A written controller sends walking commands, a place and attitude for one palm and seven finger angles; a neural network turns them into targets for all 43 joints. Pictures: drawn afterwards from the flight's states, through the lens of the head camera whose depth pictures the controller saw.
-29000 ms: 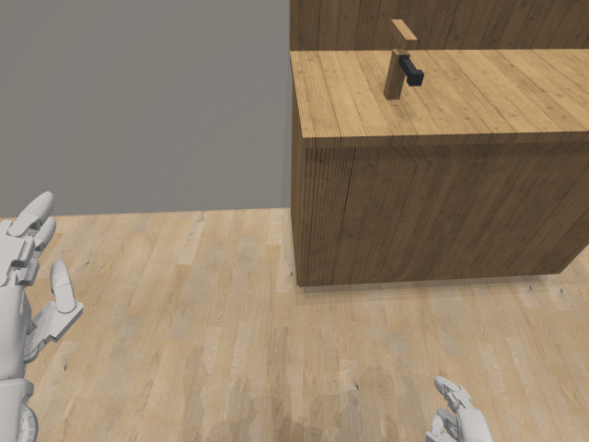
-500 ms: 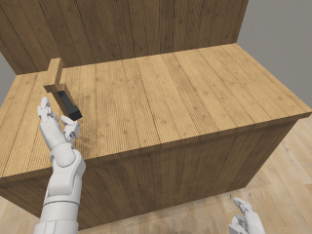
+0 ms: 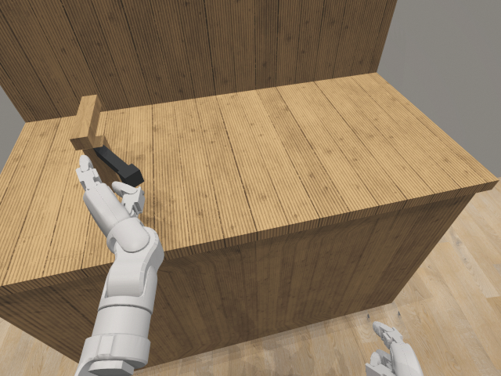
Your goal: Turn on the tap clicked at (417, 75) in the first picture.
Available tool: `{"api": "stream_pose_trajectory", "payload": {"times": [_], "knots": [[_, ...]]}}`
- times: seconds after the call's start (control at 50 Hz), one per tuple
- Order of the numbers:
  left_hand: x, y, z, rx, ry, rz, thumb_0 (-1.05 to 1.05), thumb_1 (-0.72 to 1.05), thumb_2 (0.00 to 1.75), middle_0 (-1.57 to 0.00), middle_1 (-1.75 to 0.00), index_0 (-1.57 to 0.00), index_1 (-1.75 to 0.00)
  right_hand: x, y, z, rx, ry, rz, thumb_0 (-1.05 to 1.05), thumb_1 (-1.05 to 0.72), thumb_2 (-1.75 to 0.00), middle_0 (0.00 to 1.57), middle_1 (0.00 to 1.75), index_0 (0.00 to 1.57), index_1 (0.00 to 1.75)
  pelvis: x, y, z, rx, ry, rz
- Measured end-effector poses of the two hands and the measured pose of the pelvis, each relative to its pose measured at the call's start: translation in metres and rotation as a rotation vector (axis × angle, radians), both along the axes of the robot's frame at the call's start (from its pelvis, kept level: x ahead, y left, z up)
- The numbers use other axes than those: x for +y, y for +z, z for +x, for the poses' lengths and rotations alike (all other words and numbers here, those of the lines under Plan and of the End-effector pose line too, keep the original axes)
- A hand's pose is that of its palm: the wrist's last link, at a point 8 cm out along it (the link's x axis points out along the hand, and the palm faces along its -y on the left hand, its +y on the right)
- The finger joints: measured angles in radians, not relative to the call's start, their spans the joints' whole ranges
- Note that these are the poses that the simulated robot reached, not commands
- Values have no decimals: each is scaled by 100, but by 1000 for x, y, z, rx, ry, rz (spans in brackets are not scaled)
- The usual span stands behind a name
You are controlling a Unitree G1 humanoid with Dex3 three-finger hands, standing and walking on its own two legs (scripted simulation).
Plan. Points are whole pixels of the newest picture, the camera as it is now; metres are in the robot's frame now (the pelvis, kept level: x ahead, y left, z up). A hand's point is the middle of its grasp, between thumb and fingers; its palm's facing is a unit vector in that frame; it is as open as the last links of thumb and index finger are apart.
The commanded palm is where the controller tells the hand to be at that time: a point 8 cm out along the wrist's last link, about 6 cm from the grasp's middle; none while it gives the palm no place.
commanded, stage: push the lever round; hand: left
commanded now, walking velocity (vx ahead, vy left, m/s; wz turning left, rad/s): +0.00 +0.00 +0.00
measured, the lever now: (131, 176) +0.39 +0.25 +0.12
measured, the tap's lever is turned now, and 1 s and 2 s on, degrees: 34 59 75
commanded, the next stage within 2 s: lift the hand up off the lever in 1.22 s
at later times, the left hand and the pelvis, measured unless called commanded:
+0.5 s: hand (161, 179) +0.39 +0.19 +0.12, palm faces +0.80 -0.60 -0.08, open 7.6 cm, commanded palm +0.34 +0.21 +0.12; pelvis +0.00 -0.01 +0.00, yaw +0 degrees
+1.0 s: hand (171, 171) +0.41 +0.18 +0.12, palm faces +0.82 -0.56 -0.11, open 7.5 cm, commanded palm +0.37 +0.20 +0.12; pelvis +0.00 -0.02 -0.01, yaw +0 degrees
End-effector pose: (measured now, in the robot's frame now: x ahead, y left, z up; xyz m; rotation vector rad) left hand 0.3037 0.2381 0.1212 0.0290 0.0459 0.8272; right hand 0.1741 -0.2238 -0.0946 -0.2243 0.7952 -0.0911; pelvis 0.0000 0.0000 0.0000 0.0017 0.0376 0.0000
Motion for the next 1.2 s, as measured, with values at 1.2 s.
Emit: {"api": "stream_pose_trajectory", "payload": {"times": [1.2], "knots": [[-45, 4, 74, 91, 144, 2, 0, 94, 93, -15, -15, -14, -14, -32, -29, -46, 173, -50, 16, 1, -91, -90, 20, 29, 20, 30, -19, -8, 2, 97, -5, 9]]}}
